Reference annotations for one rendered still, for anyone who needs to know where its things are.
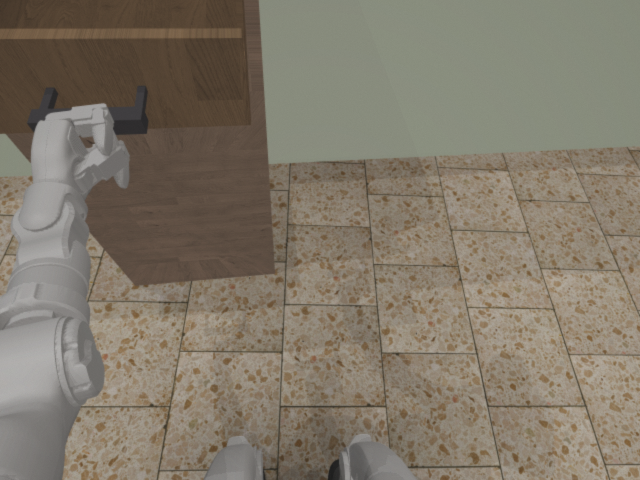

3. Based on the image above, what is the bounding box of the robot left shin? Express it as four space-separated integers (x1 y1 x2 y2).
226 436 250 447

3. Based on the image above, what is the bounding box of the drawer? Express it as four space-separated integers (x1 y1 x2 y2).
0 0 251 134

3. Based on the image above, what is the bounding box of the left robot forearm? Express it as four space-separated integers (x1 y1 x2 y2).
0 181 91 330

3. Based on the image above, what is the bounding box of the handle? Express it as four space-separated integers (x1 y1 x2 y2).
27 86 148 135

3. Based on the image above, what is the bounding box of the robot right thigh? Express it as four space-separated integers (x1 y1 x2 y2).
339 441 417 480

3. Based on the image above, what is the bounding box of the left robot hand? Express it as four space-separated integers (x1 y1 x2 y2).
31 103 130 201

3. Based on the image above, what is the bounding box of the cabinet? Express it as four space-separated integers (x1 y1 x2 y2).
6 0 275 286

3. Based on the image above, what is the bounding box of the robot left upper arm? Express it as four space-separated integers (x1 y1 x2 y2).
0 316 105 480

